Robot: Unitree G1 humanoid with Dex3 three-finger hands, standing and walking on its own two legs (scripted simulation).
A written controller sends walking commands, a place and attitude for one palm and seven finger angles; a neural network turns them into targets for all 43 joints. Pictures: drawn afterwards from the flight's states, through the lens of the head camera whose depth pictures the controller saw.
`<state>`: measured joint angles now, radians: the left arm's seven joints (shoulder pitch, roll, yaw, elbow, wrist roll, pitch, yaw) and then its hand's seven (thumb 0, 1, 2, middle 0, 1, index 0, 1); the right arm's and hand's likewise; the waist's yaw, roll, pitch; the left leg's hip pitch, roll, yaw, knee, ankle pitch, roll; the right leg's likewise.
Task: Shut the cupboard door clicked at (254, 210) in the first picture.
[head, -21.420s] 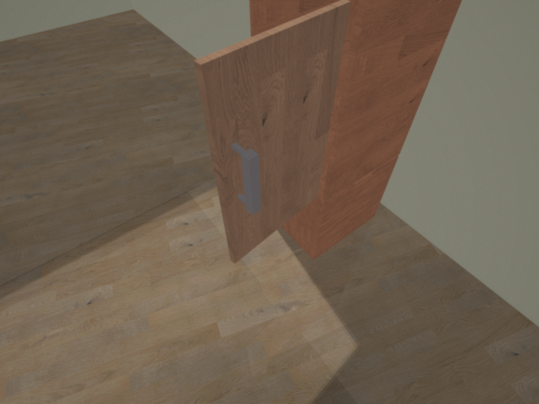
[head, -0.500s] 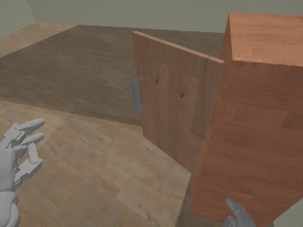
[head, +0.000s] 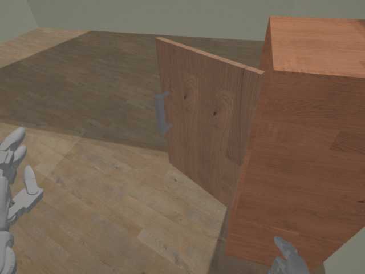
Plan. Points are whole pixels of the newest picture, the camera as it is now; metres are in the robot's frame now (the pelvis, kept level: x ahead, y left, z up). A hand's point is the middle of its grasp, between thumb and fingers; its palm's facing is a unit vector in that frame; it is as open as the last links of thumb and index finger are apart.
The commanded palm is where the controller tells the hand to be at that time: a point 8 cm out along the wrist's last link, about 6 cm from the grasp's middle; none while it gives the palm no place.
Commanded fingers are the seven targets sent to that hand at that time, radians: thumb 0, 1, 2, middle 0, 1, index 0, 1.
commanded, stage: step back with the hand held close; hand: left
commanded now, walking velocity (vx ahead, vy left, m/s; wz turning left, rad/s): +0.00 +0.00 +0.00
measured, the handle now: (164, 113) +0.66 +0.15 -0.01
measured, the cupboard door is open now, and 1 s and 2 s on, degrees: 61 61 61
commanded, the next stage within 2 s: stop stepping back and stand still in 1.92 s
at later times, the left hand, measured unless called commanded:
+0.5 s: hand (17, 199) +0.17 +0.29 +0.17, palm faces +0.43 -0.76 -0.48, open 7.4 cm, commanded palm +0.11 +0.32 +0.17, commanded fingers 0.00 0.90 0.90 -0.20 -0.30 -0.20 -0.30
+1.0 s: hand out of the picture +0.12 +0.29 +0.17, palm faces +0.51 -0.72 -0.47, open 7.4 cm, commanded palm +0.06 +0.32 +0.17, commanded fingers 0.00 0.90 0.90 -0.20 -0.30 -0.20 -0.30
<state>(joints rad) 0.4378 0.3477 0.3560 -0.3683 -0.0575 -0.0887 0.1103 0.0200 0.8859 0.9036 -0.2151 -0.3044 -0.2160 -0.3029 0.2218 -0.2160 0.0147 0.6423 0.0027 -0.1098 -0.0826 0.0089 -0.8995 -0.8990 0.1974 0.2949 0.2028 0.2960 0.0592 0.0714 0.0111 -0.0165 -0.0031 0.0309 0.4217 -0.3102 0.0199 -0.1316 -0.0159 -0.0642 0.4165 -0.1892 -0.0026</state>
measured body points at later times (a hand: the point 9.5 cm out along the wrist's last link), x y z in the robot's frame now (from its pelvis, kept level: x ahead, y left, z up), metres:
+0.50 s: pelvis -0.03 +0.02 -0.01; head -0.04 +0.03 +0.44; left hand +0.14 +0.33 +0.20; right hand +0.14 -0.23 -0.08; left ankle -0.04 +0.10 -0.74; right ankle +0.03 -0.12 -0.74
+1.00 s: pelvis -0.08 +0.01 -0.03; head -0.08 +0.03 +0.42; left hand +0.09 +0.33 +0.20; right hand +0.08 -0.24 -0.10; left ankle -0.04 +0.10 -0.74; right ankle +0.02 -0.13 -0.74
